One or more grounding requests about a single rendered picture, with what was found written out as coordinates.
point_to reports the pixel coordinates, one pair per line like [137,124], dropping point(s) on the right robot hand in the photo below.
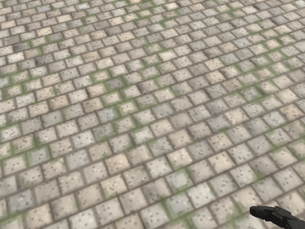
[278,216]

